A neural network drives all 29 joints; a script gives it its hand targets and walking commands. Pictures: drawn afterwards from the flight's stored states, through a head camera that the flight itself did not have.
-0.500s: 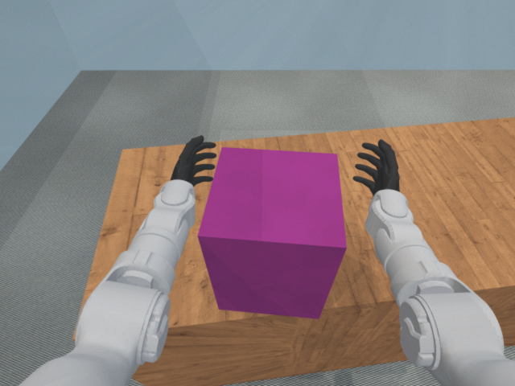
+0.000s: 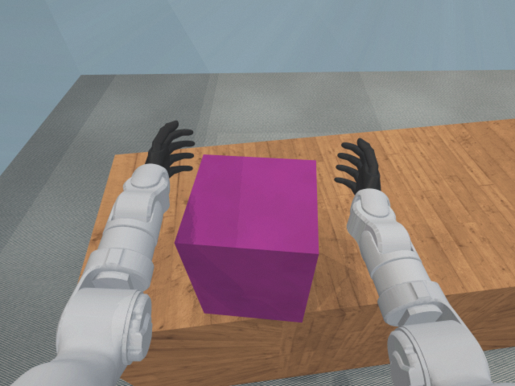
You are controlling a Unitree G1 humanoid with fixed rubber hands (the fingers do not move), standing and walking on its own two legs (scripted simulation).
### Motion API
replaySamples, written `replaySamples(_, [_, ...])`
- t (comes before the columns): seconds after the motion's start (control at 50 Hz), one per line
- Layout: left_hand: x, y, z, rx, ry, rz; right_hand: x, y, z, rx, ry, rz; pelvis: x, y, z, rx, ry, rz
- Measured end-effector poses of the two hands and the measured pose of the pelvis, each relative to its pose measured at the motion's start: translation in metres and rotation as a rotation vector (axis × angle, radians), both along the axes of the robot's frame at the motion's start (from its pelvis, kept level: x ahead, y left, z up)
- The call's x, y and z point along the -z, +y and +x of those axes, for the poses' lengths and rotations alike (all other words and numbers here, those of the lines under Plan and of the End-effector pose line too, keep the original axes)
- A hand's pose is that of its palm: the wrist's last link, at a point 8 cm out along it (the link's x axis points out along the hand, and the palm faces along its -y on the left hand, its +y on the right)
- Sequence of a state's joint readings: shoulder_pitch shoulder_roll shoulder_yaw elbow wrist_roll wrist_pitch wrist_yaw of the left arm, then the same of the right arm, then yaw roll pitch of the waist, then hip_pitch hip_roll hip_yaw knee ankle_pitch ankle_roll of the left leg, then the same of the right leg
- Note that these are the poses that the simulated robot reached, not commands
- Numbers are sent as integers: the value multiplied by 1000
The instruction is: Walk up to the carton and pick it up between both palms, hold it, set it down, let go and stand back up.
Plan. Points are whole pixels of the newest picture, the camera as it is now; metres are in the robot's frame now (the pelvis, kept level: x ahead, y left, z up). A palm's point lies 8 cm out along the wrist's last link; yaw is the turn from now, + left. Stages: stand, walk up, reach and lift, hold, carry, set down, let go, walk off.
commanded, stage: set down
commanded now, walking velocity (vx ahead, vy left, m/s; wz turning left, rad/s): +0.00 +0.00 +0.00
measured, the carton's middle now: (255, 243) +0.37 -0.02 -0.02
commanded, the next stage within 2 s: none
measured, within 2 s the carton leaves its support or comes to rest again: neither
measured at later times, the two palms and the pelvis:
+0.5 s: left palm (137, 220) +0.37 +0.16 +0.09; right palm (370, 241) +0.29 -0.19 +0.06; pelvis +0.01 +0.03 +0.00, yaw -1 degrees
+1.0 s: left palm (131, 267) +0.32 +0.19 +0.04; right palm (380, 278) +0.25 -0.20 +0.03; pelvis +0.03 +0.03 +0.00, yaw -1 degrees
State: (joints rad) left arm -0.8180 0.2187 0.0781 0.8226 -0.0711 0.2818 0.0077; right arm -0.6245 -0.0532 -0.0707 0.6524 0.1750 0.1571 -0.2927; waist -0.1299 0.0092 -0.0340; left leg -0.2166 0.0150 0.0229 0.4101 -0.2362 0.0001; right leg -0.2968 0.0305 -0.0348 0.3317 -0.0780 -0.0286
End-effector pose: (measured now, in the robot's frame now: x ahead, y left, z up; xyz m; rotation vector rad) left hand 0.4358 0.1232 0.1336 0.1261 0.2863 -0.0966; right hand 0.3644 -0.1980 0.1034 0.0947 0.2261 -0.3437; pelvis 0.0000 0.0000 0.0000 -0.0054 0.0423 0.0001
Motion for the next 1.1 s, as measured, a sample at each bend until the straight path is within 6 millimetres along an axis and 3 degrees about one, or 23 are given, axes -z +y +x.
replaySamples(0.2, [26,25,-28,-10,26,-45,14,0,-29,29,-14,-18,-1,4,1,3,-45,-4])
replaySamples(0.32, [24,33,-31,4,-12,-52,6,9,-33,13,-31,-21,0,11,-2,4,-45,-7])
replaySamples(0.44, [33,37,-54,44,14,-23,29,15,-57,24,2,3,-2,22,6,7,-77,-22])
replaySamples(0.54, [46,44,-68,43,61,-15,44,3,-76,79,22,10,0,32,8,13,-86,-24])
replaySamples(0.62, [48,46,-63,38,54,-16,37,-5,-72,74,-3,-10,1,37,7,22,-74,-17])
replaySamples(0.74, [48,38,-62,58,26,-55,39,6,-64,-9,7,-15,-1,38,16,27,-63,-22])
replaySamples(0.82, [55,36,-76,61,14,-79,50,13,-77,-4,13,0,-2,34,26,24,-88,-30])
replaySamples(0.9, [69,46,-94,24,27,-66,64,10,-97,38,16,1,-2,30,30,20,-123,-34])
replaySamples(1.0, [96,62,-115,-14,86,-43,77,2,-117,64,46,-28,-1,27,27,12,-129,-29])
replaySamples(1.1, [113,68,-138,-22,93,-46,90,10,-131,16,69,-30,0,25,20,4,-122,-25])
